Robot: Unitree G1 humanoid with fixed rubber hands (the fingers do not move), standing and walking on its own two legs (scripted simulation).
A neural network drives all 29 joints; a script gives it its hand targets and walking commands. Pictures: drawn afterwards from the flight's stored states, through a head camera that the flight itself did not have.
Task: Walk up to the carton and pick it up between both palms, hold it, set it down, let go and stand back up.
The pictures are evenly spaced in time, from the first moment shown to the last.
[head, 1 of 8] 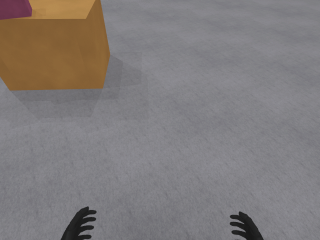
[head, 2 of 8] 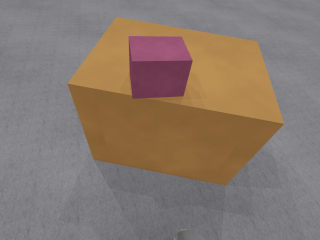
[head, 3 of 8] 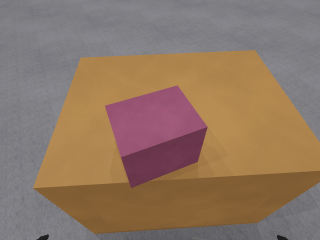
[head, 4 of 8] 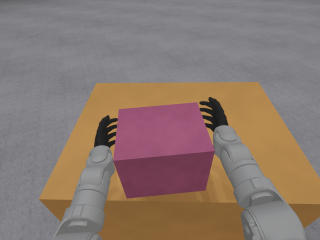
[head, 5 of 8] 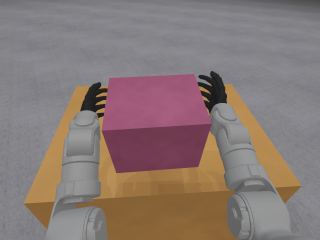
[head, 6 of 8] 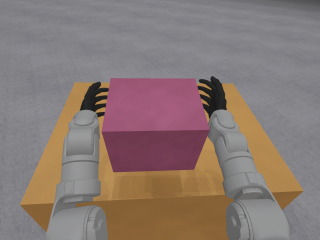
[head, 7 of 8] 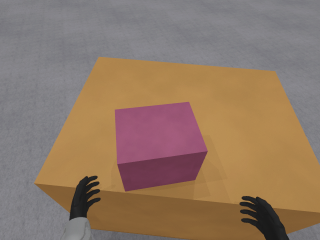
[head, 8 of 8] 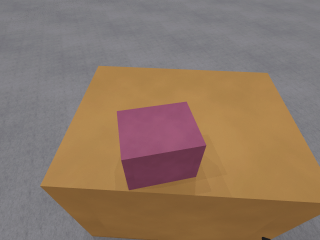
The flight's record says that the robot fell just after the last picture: no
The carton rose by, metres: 0.20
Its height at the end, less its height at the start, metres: +0.00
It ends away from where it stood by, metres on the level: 0.02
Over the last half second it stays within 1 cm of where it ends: yes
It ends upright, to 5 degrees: yes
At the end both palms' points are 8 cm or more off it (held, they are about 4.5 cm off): yes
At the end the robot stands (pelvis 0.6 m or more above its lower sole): yes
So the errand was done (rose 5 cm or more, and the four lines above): yes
